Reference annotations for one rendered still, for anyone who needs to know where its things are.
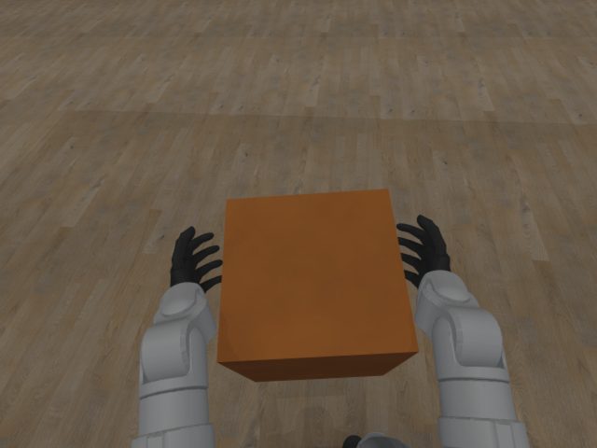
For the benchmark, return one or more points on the robot left forearm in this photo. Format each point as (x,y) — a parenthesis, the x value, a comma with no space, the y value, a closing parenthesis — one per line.
(173,375)

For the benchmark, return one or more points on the carton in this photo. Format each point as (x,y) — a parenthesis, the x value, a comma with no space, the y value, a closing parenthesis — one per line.
(313,287)

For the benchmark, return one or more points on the left robot hand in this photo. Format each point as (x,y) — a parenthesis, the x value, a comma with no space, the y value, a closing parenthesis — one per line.
(184,263)

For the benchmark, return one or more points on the right robot hand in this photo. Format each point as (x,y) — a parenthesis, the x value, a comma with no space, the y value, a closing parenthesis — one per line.
(432,253)

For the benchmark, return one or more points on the robot right forearm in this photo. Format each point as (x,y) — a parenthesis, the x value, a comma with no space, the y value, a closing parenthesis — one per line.
(475,397)

